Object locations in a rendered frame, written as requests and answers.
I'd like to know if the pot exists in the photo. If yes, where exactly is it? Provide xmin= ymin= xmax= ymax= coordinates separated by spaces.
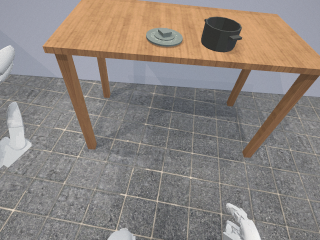
xmin=201 ymin=16 xmax=242 ymax=52

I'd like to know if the left robot hand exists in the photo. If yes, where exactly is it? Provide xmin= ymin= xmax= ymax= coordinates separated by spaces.
xmin=0 ymin=45 xmax=32 ymax=168

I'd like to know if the knob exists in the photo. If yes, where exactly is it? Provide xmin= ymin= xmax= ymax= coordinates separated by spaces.
xmin=158 ymin=28 xmax=172 ymax=36

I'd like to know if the lid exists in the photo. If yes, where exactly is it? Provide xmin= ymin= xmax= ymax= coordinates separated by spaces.
xmin=146 ymin=28 xmax=183 ymax=47

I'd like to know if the left robot thigh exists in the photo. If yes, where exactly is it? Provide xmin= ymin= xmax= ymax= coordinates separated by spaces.
xmin=107 ymin=230 xmax=136 ymax=240

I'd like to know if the table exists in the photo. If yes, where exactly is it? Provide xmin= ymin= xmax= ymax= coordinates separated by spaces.
xmin=42 ymin=0 xmax=320 ymax=158

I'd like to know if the right robot hand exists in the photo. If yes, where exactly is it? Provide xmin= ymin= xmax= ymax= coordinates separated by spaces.
xmin=223 ymin=203 xmax=261 ymax=240

